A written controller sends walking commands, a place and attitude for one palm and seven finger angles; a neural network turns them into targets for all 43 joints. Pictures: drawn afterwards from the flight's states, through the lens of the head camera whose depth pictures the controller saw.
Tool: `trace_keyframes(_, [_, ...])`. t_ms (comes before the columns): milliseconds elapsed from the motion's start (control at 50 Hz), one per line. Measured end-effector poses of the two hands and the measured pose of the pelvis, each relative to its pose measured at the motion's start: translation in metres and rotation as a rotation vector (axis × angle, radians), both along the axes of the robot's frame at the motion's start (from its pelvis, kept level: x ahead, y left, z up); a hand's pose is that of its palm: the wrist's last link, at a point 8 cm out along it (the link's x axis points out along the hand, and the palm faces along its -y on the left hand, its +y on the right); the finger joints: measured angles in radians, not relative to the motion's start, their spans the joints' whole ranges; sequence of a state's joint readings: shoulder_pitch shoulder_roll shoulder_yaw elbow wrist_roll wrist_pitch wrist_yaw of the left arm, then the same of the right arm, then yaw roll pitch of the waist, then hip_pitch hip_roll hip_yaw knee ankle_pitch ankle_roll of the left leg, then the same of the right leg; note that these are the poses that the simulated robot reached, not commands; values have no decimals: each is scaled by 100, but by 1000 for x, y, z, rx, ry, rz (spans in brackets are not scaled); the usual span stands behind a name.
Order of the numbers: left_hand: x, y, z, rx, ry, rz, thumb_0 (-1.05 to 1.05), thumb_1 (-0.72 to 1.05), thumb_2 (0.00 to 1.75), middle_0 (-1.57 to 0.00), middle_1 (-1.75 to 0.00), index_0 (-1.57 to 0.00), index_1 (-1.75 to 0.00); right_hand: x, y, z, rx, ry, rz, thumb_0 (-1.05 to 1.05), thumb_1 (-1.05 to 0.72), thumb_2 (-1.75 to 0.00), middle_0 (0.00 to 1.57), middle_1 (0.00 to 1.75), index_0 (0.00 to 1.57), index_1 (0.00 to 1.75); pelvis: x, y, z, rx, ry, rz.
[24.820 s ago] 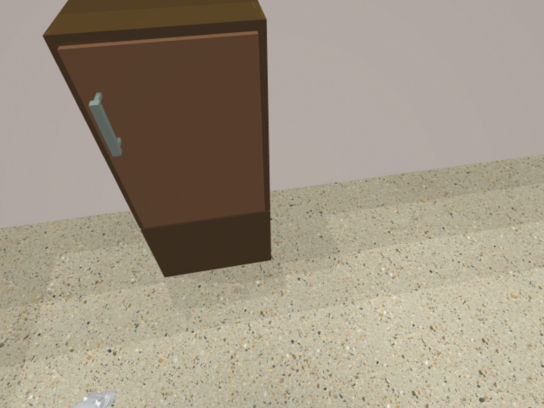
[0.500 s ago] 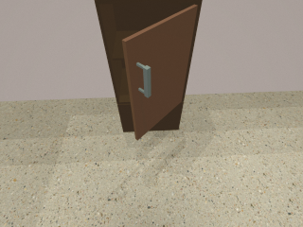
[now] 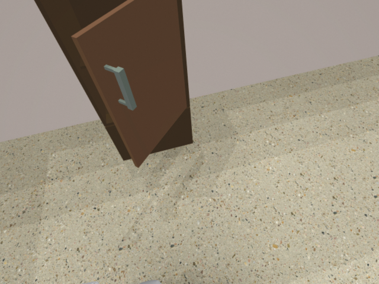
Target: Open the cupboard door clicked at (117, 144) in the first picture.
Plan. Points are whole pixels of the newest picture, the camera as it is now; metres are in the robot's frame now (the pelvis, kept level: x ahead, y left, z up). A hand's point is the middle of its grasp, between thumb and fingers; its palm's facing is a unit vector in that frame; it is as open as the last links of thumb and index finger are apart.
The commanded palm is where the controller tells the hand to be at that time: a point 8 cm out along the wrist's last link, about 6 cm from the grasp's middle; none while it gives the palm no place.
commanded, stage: walk to a spot facing it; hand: left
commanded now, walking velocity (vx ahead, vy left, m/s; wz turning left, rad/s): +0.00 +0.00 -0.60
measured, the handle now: (120, 88) +0.60 +0.25 +0.04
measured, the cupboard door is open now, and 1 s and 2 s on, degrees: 45 45 45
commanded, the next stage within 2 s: none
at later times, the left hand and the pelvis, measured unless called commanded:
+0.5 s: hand out of the picture +0.12 +0.22 -0.16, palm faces -0.20 -0.95 -0.22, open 7.4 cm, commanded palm none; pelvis +0.00 +0.02 +0.01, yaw -16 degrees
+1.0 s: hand (149, 259) +0.19 +0.13 -0.15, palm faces -0.54 -0.82 -0.20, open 7.4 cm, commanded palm none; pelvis +0.03 +0.00 +0.02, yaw -35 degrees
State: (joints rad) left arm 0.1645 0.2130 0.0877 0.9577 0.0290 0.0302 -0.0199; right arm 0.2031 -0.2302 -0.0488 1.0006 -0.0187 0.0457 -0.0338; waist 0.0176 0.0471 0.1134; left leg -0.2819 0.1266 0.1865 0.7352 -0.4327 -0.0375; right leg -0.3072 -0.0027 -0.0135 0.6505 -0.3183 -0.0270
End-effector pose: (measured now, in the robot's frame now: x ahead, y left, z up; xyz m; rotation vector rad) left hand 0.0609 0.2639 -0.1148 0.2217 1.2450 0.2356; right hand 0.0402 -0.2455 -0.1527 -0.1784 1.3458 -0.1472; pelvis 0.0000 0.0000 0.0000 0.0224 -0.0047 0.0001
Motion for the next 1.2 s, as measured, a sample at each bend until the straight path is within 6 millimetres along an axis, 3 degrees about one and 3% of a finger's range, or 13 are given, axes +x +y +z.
trace_keyframes(180, [4,-22,9,-8,67,-93,0,91,90,-20,-29,-20,-30,42,-25,34,-27,-163,-83,0,-90,-90,20,30,20,30,-1,-9,19,24,16,-115])
trace_keyframes(340, [18,-13,-1,-45,75,-161,1,91,90,-20,-30,-20,-30,59,-14,53,-64,-272,-133,0,-90,-90,20,30,20,30,1,9,18,9,23,-203])
trace_keyframes(420, [38,0,-17,-66,62,-199,1,91,90,-20,-30,-20,-30,44,-3,51,-106,-292,-156,0,-90,-90,21,30,20,30,3,24,7,-26,31,-233])
trace_keyframes(540, [78,0,-9,-74,17,-290,1,91,90,-20,-29,-20,-30,-17,8,52,-109,-157,-204,0,-90,-90,21,30,20,30,0,24,15,-34,21,-306])
trace_keyframes(640, [105,-21,1,-56,7,-402,1,91,90,-20,-29,-19,-30,-67,5,42,-85,-88,-313,0,-90,-90,21,30,20,30,-1,17,16,-42,28,-383])
trace_keyframes(720, [125,-47,-2,-20,-22,-499,1,91,90,-20,-29,-19,-30,-105,-9,20,-63,-57,-418,0,-90,-90,21,30,20,30,-3,1,1,-12,31,-446])
trace_keyframes(780, [129,-63,1,-8,-21,-541,0,91,90,-20,-29,-20,-30,-123,-16,17,-65,-19,-480,0,-90,-90,21,30,20,30,-4,-2,3,-17,25,-478])
trace_keyframes(880, [132,-82,5,-29,8,-586,0,91,90,-20,-29,-20,-30,-125,-21,35,-79,-41,-534,1,-90,-90,20,30,20,30,4,-5,15,1,29,-539])
trace_keyframes(1020, [153,-88,-9,-93,53,-642,1,91,90,-20,-30,-20,-30,-88,-19,53,-126,-149,-582,0,-90,-90,20,30,20,30,36,-2,15,-9,33,-626])
trace_keyframes(1100, [184,-94,-23,-111,85,-687,1,91,90,-20,-30,-20,-30,-76,-7,54,-175,-195,-618,0,-90,-90,20,30,20,30,61,1,7,-33,36,-682])
trace_keyframes(1200, [241,-134,-11,-149,38,-784,1,91,90,-20,-29,-20,-30,-96,30,63,-131,-95,-710,0,-90,-90,21,30,20,30,85,-12,21,-49,37,-745])
